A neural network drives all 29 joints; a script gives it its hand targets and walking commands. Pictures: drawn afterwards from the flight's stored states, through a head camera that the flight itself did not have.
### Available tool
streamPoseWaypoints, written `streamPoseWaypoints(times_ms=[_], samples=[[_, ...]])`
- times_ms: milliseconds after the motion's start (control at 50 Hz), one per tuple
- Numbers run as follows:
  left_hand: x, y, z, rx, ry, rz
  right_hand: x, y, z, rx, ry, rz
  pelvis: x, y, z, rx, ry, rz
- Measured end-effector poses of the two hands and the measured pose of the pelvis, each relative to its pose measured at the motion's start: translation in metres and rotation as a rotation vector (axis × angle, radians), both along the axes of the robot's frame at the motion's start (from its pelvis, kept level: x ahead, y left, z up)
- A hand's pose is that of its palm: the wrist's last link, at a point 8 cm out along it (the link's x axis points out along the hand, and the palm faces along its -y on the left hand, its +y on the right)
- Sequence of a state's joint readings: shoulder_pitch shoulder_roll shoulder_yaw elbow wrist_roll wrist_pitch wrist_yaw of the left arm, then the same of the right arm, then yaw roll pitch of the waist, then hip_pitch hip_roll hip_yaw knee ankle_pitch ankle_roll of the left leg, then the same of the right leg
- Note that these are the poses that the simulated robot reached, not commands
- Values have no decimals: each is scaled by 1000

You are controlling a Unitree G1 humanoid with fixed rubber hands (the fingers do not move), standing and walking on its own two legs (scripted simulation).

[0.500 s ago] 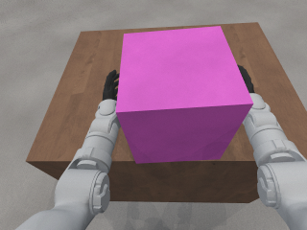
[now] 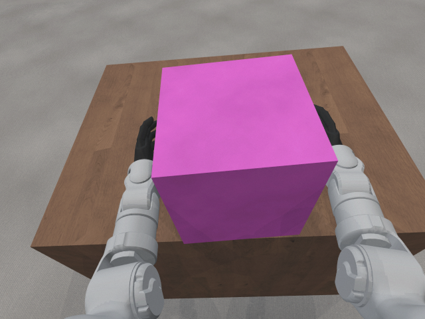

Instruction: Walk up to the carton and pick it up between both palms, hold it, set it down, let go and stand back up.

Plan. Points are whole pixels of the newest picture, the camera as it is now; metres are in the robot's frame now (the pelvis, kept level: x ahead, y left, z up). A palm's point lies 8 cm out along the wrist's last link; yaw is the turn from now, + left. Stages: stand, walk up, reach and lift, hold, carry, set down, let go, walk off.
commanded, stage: reach and lift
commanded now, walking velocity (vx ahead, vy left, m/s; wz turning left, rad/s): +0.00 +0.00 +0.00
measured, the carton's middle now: (234, 155) +0.43 -0.03 +0.04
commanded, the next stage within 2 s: none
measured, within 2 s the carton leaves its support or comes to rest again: leaves its support in 0.90 s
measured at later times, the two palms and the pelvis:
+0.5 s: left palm (146, 158) +0.41 +0.14 +0.08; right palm (327, 144) +0.41 -0.21 +0.08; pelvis +0.01 -0.01 +0.00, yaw +1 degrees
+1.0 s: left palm (143, 160) +0.40 +0.15 +0.09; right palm (329, 145) +0.40 -0.20 +0.09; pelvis +0.00 +0.00 +0.00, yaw +1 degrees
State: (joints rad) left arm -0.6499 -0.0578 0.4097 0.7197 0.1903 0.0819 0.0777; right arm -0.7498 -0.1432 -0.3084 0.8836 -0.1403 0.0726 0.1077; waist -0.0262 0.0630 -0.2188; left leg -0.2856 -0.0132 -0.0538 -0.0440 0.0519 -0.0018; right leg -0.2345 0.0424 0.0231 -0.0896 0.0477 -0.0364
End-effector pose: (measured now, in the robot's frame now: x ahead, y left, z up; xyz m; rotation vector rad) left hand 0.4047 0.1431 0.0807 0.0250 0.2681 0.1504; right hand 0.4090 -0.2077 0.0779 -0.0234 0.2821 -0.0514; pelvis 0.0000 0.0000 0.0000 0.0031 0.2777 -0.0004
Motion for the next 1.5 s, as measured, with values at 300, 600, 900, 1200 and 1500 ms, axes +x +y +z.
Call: streamPoseWaypoints(times_ms=[300, 600, 900, 1200, 1500], samples=[[1, 1, -3, -23, 3, -5, 3, 0, -2, -26, -11, 9, 10, -7, 1, 1, -37, 15], [1, 1, -2, -17, 2, -5, 2, 0, -1, -30, -24, 8, 6, -5, 0, 0, -25, 17], [-5, 1, 1, -47, -35, -6, -8, 1, 7, -94, -73, 1, 2, -2, 1, -1, -32, 21], [-11, 5, 30, -44, -37, 2, -12, 6, 37, -76, -79, 0, -3, 3, 1, -2, -60, 22], [-25, 12, 55, -63, -21, 7, -23, 13, 55, -47, -62, -3, -8, 3, 3, -1, -143, 10]])
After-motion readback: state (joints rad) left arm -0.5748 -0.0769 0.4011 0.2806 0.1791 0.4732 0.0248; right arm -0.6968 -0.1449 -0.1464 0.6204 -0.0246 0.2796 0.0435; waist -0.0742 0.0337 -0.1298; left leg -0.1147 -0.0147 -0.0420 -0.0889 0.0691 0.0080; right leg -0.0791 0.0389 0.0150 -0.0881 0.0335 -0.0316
